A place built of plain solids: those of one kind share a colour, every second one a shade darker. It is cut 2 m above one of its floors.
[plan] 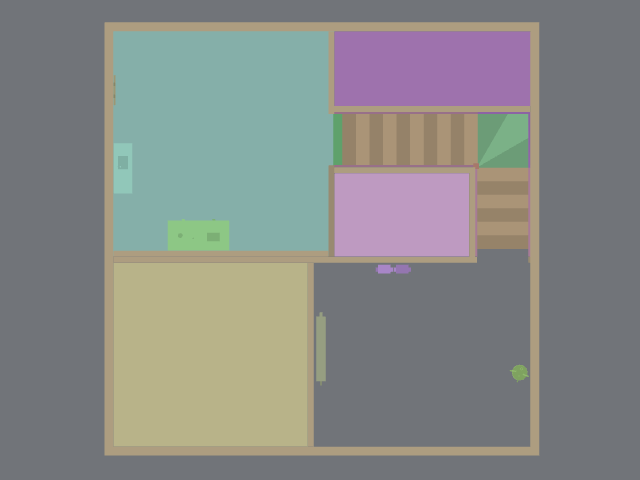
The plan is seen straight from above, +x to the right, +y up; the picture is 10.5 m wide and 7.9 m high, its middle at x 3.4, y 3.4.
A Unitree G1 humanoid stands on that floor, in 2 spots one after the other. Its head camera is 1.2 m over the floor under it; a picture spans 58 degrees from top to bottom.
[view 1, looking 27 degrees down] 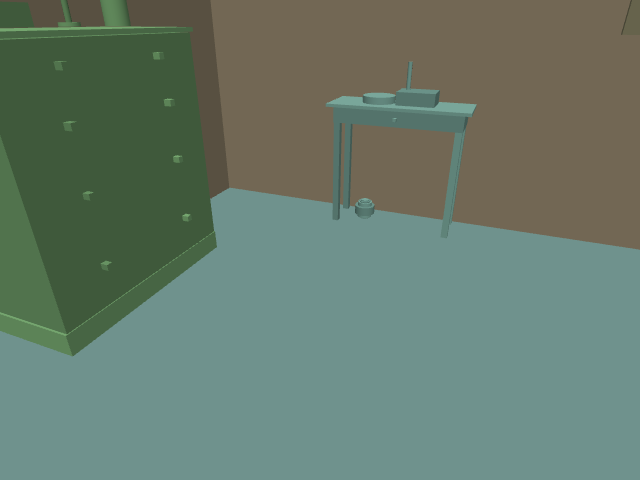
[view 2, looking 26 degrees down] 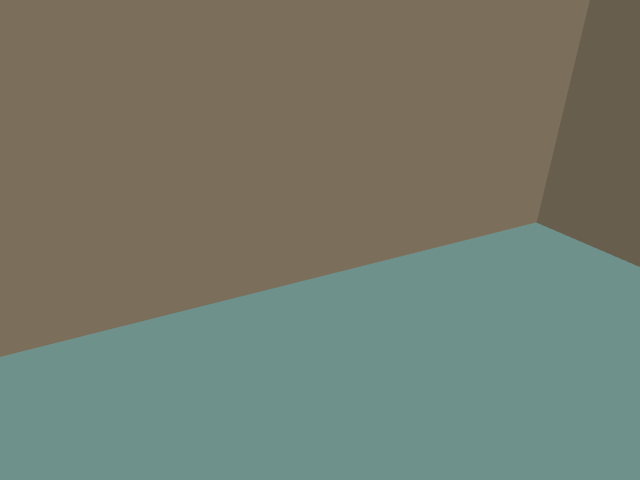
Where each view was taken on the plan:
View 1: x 2.77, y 5.12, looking -158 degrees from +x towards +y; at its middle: upper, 2.64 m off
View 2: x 1.00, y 5.03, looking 64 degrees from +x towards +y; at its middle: wall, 2.24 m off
